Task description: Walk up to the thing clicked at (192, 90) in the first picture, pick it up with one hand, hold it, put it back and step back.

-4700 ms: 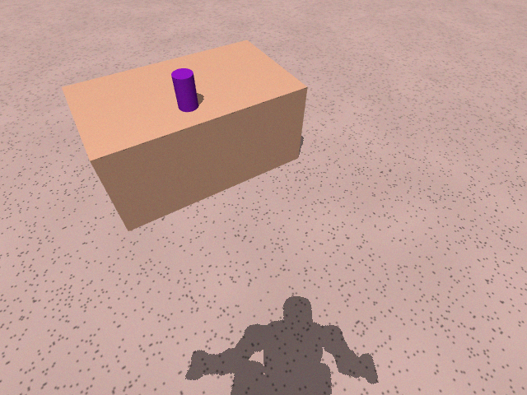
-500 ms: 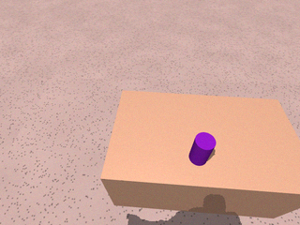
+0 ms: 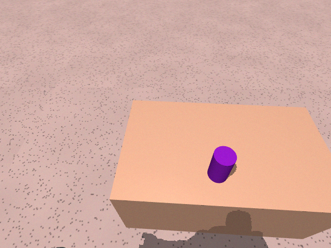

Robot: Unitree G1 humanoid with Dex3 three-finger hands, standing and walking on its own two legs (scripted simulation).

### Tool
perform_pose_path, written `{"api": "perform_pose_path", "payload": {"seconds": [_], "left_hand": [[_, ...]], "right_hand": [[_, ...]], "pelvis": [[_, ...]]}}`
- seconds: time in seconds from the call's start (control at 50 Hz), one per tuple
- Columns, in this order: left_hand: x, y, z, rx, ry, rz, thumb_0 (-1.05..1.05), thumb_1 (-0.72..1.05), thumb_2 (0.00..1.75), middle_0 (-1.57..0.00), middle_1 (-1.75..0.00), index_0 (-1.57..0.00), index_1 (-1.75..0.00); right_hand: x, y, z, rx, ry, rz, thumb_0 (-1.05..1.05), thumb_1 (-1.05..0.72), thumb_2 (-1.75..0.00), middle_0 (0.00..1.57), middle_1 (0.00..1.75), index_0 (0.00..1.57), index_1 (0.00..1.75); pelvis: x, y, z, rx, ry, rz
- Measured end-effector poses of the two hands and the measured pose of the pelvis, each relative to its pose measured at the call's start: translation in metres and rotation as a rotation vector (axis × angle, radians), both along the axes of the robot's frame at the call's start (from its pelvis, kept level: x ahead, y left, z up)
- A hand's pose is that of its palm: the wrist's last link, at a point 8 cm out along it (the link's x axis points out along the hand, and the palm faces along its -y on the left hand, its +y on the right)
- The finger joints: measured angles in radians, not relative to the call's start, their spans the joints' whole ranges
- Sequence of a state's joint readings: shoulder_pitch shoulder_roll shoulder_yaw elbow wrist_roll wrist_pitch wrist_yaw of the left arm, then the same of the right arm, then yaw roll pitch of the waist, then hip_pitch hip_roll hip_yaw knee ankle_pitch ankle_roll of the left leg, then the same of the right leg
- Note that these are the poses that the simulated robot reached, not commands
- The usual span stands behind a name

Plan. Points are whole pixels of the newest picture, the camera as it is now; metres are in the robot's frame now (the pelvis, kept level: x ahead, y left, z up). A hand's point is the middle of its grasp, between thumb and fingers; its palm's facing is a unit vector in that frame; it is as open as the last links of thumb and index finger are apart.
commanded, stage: walk up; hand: right
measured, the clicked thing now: (221, 165) +0.46 -0.21 -0.26
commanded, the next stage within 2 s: stand in 0.08 s
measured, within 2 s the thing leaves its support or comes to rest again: neither
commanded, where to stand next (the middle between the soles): +0.02 +0.02 m, yaw -1 degrees
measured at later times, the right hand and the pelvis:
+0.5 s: hand out of the picture +0.08 -0.26 -0.16, palm faces -0.02 +0.94 -0.33, open 7.3 cm; pelvis +0.00 -0.01 +0.00, yaw +0 degrees
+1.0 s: hand out of the picture +0.07 -0.27 -0.16, palm faces -0.03 +0.94 -0.33, open 7.3 cm; pelvis +0.00 -0.02 +0.00, yaw +0 degrees
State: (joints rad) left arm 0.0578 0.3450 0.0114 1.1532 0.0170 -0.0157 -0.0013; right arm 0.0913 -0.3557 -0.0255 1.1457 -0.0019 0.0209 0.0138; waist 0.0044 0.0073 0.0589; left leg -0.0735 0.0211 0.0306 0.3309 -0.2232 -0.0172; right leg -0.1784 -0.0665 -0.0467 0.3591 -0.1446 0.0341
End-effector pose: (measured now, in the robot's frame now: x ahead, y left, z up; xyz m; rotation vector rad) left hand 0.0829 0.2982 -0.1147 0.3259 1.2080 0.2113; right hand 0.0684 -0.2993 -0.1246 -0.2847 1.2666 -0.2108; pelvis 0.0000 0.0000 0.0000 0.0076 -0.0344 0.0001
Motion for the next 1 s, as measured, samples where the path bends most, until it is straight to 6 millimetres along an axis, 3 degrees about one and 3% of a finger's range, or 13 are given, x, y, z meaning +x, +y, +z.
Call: {"api": "perform_pose_path", "payload": {"seconds": [0.24,0.56,1.0], "left_hand": [[0.006,-0.006,-0.001,-0.016,-0.006,-0.008,0.01,0.91,0.90,-0.21,-0.30,-0.21,-0.30],[-0.011,-0.015,-0.003,-0.022,0.026,0.005,0.01,0.91,0.90,-0.21,-0.30,-0.21,-0.30],[-0.015,-0.018,-0.002,-0.015,0.024,0.007,0.01,0.91,0.90,-0.21,-0.30,-0.21,-0.30]], "right_hand": [[0.003,-0.001,0.003,-0.004,-0.021,0.018,0.01,-0.91,-0.90,0.20,0.30,0.21,0.30],[0.009,-0.010,0.005,-0.009,-0.032,0.035,0.01,-0.91,-0.90,0.20,0.30,0.21,0.30],[-0.004,-0.016,0.002,-0.007,-0.007,0.033,0.01,-0.91,-0.90,0.20,0.30,0.21,0.30]], "pelvis": [[0.002,-0.004,0.001,-0.001,0.000,0.002],[0.003,-0.012,0.002,-0.005,0.000,0.005],[0.001,-0.019,0.001,-0.005,-0.002,0.003]]}}
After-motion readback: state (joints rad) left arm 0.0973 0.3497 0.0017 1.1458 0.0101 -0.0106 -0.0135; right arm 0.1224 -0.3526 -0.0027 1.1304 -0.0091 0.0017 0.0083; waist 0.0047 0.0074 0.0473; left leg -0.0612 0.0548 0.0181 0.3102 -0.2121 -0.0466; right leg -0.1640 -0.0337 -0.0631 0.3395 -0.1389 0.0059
